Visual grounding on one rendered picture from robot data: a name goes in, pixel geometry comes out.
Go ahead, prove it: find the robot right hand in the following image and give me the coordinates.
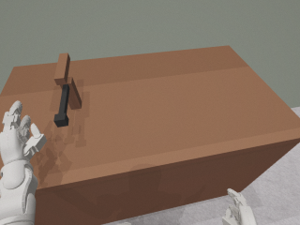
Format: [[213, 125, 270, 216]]
[[222, 188, 258, 225]]

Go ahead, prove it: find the counter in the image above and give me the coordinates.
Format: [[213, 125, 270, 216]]
[[0, 45, 300, 225]]

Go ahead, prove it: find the robot left forearm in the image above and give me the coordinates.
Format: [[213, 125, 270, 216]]
[[0, 159, 38, 225]]

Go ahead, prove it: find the robot left hand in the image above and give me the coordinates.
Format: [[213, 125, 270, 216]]
[[0, 100, 47, 165]]

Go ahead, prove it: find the tap lever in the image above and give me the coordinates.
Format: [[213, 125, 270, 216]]
[[53, 84, 70, 128]]

